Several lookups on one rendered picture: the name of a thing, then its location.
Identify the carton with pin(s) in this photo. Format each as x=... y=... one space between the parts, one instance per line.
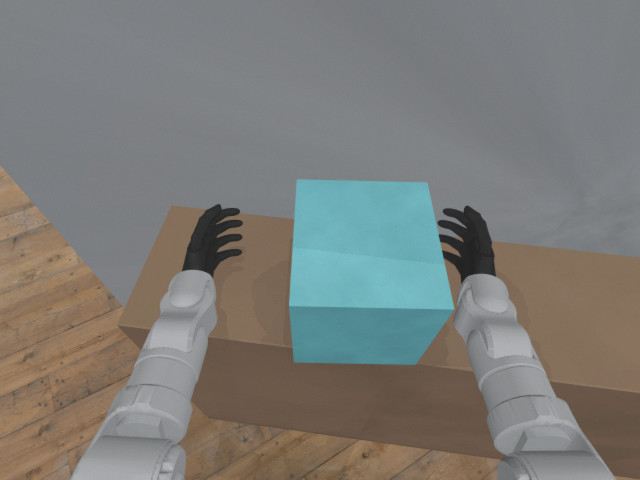
x=368 y=278

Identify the right robot upper arm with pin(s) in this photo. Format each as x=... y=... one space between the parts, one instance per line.
x=552 y=465

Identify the pedestal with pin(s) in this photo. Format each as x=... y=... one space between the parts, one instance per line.
x=580 y=309

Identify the left robot upper arm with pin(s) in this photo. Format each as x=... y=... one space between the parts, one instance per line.
x=133 y=458

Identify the robot left forearm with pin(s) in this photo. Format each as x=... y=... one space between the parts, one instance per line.
x=156 y=400

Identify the robot right forearm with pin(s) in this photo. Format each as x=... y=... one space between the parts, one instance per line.
x=524 y=412

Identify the robot right hand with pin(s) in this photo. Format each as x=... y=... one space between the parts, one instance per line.
x=477 y=256

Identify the robot left hand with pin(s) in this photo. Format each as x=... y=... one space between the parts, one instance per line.
x=201 y=252

